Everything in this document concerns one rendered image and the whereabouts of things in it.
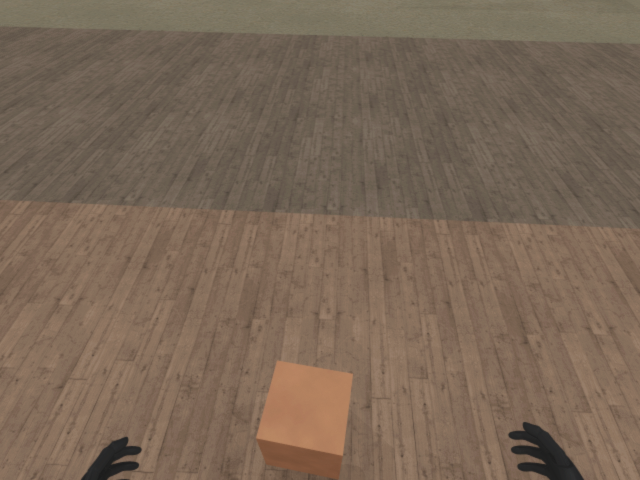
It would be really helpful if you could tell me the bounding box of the carton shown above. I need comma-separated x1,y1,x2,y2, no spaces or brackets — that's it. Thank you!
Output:
256,361,353,480

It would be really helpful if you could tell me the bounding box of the left robot hand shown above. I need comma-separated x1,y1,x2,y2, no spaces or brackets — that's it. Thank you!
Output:
81,437,142,480

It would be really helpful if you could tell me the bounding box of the right robot hand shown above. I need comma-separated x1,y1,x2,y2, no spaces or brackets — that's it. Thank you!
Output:
508,422,584,480

